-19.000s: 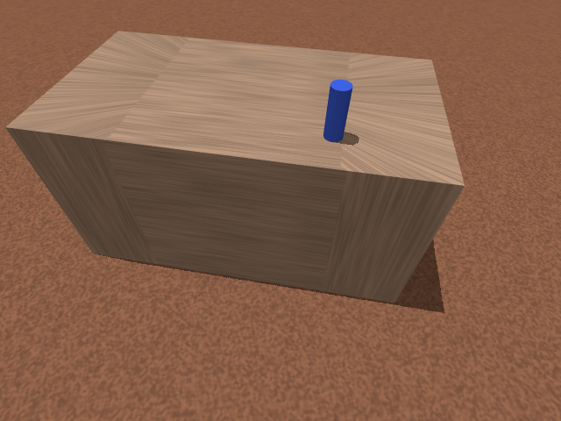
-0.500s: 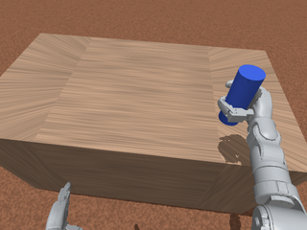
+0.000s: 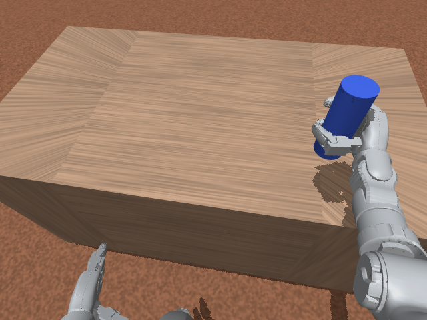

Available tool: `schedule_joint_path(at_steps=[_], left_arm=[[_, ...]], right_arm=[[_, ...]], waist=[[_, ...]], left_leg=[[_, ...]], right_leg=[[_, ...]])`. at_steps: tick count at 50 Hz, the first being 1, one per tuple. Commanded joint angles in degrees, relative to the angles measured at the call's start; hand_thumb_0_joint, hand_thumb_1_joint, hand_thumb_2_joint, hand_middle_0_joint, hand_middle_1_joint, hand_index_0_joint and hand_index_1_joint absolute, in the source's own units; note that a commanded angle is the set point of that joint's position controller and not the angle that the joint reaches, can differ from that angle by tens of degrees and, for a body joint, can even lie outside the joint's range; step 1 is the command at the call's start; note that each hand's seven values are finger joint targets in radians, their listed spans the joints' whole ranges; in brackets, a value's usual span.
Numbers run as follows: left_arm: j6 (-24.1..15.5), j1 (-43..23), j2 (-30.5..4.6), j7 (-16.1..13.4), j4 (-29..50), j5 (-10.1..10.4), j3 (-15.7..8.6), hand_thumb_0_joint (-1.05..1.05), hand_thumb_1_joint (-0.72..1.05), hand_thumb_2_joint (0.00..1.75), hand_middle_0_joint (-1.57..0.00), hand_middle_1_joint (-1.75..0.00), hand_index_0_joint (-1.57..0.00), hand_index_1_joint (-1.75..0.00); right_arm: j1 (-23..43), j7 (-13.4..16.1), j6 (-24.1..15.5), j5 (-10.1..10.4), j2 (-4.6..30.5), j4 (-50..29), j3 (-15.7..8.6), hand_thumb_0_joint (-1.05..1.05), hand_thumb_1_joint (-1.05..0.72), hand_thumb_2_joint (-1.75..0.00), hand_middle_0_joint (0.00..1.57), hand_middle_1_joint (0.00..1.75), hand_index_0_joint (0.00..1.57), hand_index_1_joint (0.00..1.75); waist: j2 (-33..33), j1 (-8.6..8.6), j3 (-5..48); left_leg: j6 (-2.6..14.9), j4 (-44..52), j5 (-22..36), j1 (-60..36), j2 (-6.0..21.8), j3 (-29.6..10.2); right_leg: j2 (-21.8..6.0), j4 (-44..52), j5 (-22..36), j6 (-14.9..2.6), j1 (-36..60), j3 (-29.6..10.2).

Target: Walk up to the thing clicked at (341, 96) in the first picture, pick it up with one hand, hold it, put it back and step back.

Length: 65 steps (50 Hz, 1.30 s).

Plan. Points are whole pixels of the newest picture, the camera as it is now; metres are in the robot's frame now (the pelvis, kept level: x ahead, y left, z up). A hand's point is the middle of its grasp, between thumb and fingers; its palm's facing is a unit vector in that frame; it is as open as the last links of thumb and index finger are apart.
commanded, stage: crouch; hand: right
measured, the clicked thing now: (341, 121) +0.47 -0.17 +0.10
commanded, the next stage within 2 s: lower in 0.18 s
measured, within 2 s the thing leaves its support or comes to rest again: rests again in 1.54 s
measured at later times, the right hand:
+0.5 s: hand (326, 130) +0.49 -0.16 +0.05, palm faces +0.09 +1.00 +0.01, open 7.9 cm
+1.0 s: hand (320, 140) +0.50 -0.16 +0.01, palm faces +0.10 +1.00 +0.00, open 7.9 cm
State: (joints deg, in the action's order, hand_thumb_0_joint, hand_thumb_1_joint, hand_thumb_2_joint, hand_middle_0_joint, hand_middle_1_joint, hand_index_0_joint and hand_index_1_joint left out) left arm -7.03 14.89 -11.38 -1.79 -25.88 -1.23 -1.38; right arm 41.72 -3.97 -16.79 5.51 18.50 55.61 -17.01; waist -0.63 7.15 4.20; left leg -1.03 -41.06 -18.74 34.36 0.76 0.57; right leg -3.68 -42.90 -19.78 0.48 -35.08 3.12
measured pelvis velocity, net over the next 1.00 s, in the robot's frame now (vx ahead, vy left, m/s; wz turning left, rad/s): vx -0.01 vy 0.00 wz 0.00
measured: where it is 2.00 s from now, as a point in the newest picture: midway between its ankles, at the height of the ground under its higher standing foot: outside the picture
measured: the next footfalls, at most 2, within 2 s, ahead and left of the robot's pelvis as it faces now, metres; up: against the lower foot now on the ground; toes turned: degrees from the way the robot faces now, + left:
none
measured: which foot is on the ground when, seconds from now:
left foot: down 0.00-1.00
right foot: down 0.00-1.00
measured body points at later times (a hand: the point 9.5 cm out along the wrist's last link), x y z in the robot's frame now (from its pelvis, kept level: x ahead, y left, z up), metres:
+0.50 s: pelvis -0.01 +0.00 -0.02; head +0.09 -0.02 +0.42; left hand +0.14 +0.27 -0.06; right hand +0.48 -0.21 +0.05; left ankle +0.01 +0.13 -0.71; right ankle +0.01 -0.12 -0.71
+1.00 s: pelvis -0.01 +0.00 -0.05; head +0.11 -0.03 +0.38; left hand +0.14 +0.27 -0.06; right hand +0.49 -0.22 +0.01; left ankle +0.01 +0.13 -0.71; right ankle +0.01 -0.12 -0.71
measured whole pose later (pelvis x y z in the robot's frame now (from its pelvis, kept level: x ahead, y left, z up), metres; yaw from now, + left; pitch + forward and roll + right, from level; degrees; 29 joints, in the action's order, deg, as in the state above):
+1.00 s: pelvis -0.01 +0.00 -0.05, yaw +0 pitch +21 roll +2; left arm -4.0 19.7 -13.7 0.9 -6.2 -3.6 -2.2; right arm 48.3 -3.9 -23.7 1.2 24.4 65.7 -23.9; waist -0.2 12.9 7.0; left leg -0.7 -58.6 -25.4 54.0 0.0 1.7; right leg -4.9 -61.5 -26.8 0.7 -55.6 0.9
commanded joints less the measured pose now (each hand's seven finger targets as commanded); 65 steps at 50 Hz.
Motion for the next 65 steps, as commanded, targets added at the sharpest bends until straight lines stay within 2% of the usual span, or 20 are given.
schedule_joint_path(at_steps=[1,3,6,8,10,12,14,16,17,19,24,26,29,32,35,38,40,44,51,65], left_arm=[[-2.62,-0.3,-8.26,-0.01,10.9,0.22,-3.89,0.0,-0.55,0.05,-0.04,-0.04,-0.05,-0.04],[-2.66,-1.85,-10.73,-0.4,14.92,0.11,-6.06,0.0,-0.55,0.05,-0.04,-0.04,-0.04,-0.04],[-1.94,2.02,-8.43,0.24,12.34,0.12,-4.57,0.0,-0.55,0.05,-0.04,-0.04,-0.04,-0.04],[-2.32,-2.58,-7.97,0.27,17.03,0.11,-3.28,0.0,-0.55,0.05,-0.04,-0.04,-0.04,-0.04],[-1.82,1.23,-10.04,-0.01,15.42,-0.02,-5.97,0.0,-0.54,0.05,-0.04,-0.04,-0.04,-0.03],[-1.84,2.81,-8.14,0.56,15.75,-0.13,-3.92,0.0,-0.54,0.05,-0.04,-0.04,-0.04,-0.04],[-2.16,0.34,-8.54,0.24,19.81,0.03,-3.94,0.0,-0.55,0.05,-0.04,-0.04,-0.04,-0.04],[-1.71,3.54,-10.29,0.04,16.59,-0.16,-6.46,0.0,-0.55,0.05,-0.05,-0.04,-0.04,-0.05],[-1.8,5.59,-10.47,0.3,15.25,-0.43,-6.61,0.0,-0.55,0.06,-0.05,-0.04,-0.04,-0.05],[-2.63,-0.5,-10.07,0.47,22.29,-0.51,-5.49,0.0,-0.56,0.06,-0.05,-0.04,-0.04,-0.05],[-2.04,3.48,-8.64,0.98,19.64,-1.01,-4.41,0.0,-0.55,0.06,-0.04,-0.04,-0.04,-0.04],[-2.26,2.07,-10.59,0.85,23.8,-1.01,-6.09,0.0,-0.56,0.06,-0.04,-0.04,-0.04,-0.05],[-1.73,5.31,-9.35,1.2,22.41,-1.25,-4.72,0.0,-0.56,0.06,-0.05,-0.04,-0.04,-0.05],[-1.72,3.94,-10.71,1.11,26.34,-1.43,-6.12,0.0,-0.56,0.07,-0.05,-0.04,-0.04,-0.05],[-1.26,6.19,-9.79,1.48,25.61,-1.52,-5.5,0.0,-0.56,0.06,-0.04,-0.04,-0.04,-0.05],[-1.3,3.17,-11.11,1.34,29.62,-1.59,-6.15,0.0,-0.56,0.07,-0.05,-0.04,-0.04,-0.05],[-0.4,7.29,-11.17,1.46,24.9,-1.78,-7.3,0.0,-0.56,0.06,-0.04,-0.04,-0.04,-0.05],[-0.46,5.49,-10.52,1.72,29.85,-2.0,-5.88,0.0,-0.56,0.06,-0.04,-0.04,-0.04,-0.04],[0.39,6.72,-10.56,2.03,30.31,-2.12,-6.2,0.0,-0.56,0.06,-0.04,-0.04,-0.04,-0.05],[0.92,7.43,-11.16,2.13,34.4,-2.44,-6.47,0.0,-0.56,0.05,-0.04,-0.03,-0.03,-0.04]], right_arm=[[25.41,-0.4,-4.64,0.73,9.57,-8.73,-1.81,0.0,-0.39,-1.31,1.36,1.43,1.38,1.43],[32.37,0.33,-6.13,-0.13,15.6,-14.53,-3.88,0.0,-0.42,-1.3,1.37,1.43,1.39,1.43],[25.87,-0.22,-5.13,-0.22,10.49,-4.92,-2.61,0.0,-0.4,-1.31,1.37,1.44,1.39,1.44],[31.99,0.04,-6.27,-0.54,13.18,-9.52,-3.6,0.0,-0.4,-1.31,1.37,1.44,1.39,1.44],[32.2,0.28,-6.44,-1.11,15.53,-8.05,-4.03,0.0,-0.41,-1.31,1.38,1.44,1.39,1.44],[30.3,-0.31,-6.07,-0.84,12.13,-4.79,-2.8,0.0,-0.41,-1.32,1.38,1.44,1.39,1.44],[35.37,0.14,-6.81,-1.06,16.12,-10.03,-4.11,0.0,-0.4,-1.31,1.37,1.44,1.39,1.44],[31.82,0.13,-6.38,-1.28,16.16,-5.35,-4.64,0.0,-0.43,-1.3,1.37,1.43,1.38,1.43],[28.8,-0.41,-5.73,-1.28,13.09,-0.79,-3.67,0.0,-0.41,-1.31,1.37,1.44,1.39,1.44],[32.26,-0.74,-7.0,-1.53,13.3,-3.57,-3.62,0.0,-0.4,-1.32,1.38,1.46,1.4,1.46],[33.17,-1.21,-8.8,-2.07,15.83,-1.98,-5.49,0.0,-0.38,-1.31,1.37,1.44,1.39,1.44],[34.76,-1.07,-9.6,-2.23,18.82,-5.54,-6.82,0.0,-0.38,-1.29,1.36,1.43,1.38,1.43],[31.62,-1.13,-9.44,-2.22,17.3,-1.72,-6.82,0.0,-0.38,-1.3,1.36,1.43,1.38,1.43],[35.36,-0.48,-10.72,-2.76,19.94,-5.99,-7.81,0.0,-0.38,-1.33,1.38,1.46,1.4,1.46],[29.51,-0.93,-9.81,-2.98,14.7,0.17,-5.47,0.0,-0.39,-1.32,1.38,1.45,1.4,1.45],[35.9,-0.09,-10.92,-3.07,19.01,-6.31,-7.58,0.0,-0.37,-1.33,1.38,1.46,1.4,1.46],[30.85,-0.01,-10.56,-3.32,17.38,-0.68,-6.95,0.0,-0.38,-1.32,1.37,1.45,1.39,1.45],[33.65,-0.09,-11.55,-3.54,17.88,-4.82,-7.32,0.0,-0.36,-1.32,1.37,1.46,1.39,1.46],[31.52,0.0,-11.41,-4.17,18.31,-0.81,-7.88,0.0,-0.38,-1.3,1.36,1.43,1.38,1.43],[31.86,-0.18,-12.38,-4.54,19.03,-2.25,-8.4,0.0,-0.38,-1.31,1.38,1.45,1.39,1.45]], waist=[[4.53,0.4,25.39],[5.91,0.8,32.44],[2.47,1.73,23.38],[4.1,0.96,27.9],[4.8,1.84,26.45],[5.04,2.37,23.87],[4.82,2.0,29.46],[4.76,2.62,25.86],[4.66,3.69,24.1],[3.75,3.87,29.41],[5.69,3.35,28.4],[7.16,3.4,33.49],[7.26,4.06,29.03],[7.54,4.76,34.56],[6.97,5.35,30.62],[8.5,5.78,34.43],[8.59,5.93,28.49],[9.72,5.98,36.23],[9.3,6.16,30.8],[10.12,7.41,34.55]], left_leg=[[1.22,2.04,16.76,-4.81,-2.44,1.09],[1.06,0.9,19.95,-6.92,-2.12,0.57],[1.03,0.46,18.43,-4.64,-2.08,0.63],[1.1,-0.01,16.82,-4.72,-2.03,0.46],[1.22,-0.24,15.26,-2.53,-2.12,0.54],[1.32,-0.16,12.52,-0.58,-2.26,0.75],[1.05,-0.69,13.47,-3.67,-2.06,0.25],[1.0,-1.17,13.67,-1.59,-1.97,0.06],[1.07,-1.8,14.11,0.75,-2.23,0.32],[0.89,-2.99,16.77,-0.59,-2.12,0.25],[1.06,-5.67,15.79,1.19,-2.0,-0.09],[0.93,-6.56,17.13,-0.39,-1.93,-0.46],[1.23,-7.3,14.76,4.18,-2.45,0.4],[1.06,-8.3,15.79,2.52,-2.37,0.17],[1.09,-9.46,16.6,4.44,-2.47,0.48],[1.3,-10.02,14.76,5.9,-2.72,0.93],[1.53,-10.18,12.1,9.51,-2.8,1.26],[1.44,-11.57,15.22,6.98,-2.8,0.97],[1.56,-12.35,12.3,9.55,-2.89,1.02],[1.36,-14.65,13.05,9.87,-2.92,0.79]], right_leg=[[1.27,1.72,21.04,-0.56,15.81,-3.08],[1.51,0.33,22.78,-0.84,17.76,-2.6],[1.96,0.14,18.11,-1.24,10.58,-2.43],[1.78,-0.16,16.73,-1.28,11.66,-2.62],[1.67,-0.64,15.18,-1.18,12.12,-2.59],[1.66,-0.52,11.97,-1.08,10.09,-2.83],[1.82,-1.17,11.51,-1.33,10.07,-2.58],[2.03,-2.14,11.07,-1.42,8.2,-2.3],[1.97,-2.78,12.24,-1.27,7.66,-2.67],[1.77,-4.57,15.46,-1.41,8.66,-2.96],[2.0,-7.0,13.76,-1.37,3.68,-2.79],[2.0,-8.08,14.43,-1.42,4.32,-2.78],[1.67,-8.52,13.88,-1.07,3.16,-3.47],[1.63,-10.05,14.34,-1.26,4.3,-3.44],[1.77,-10.99,14.98,-1.22,1.5,-3.39],[1.15,-11.38,15.1,-1.05,4.05,-4.24],[1.11,-11.33,13.2,-0.95,1.78,-4.25],[1.03,-13.1,16.47,-0.98,4.01,-4.28],[1.25,-13.44,12.01,-1.02,-1.2,-4.21],[1.34,-16.42,11.64,-1.2,-3.5,-4.29]])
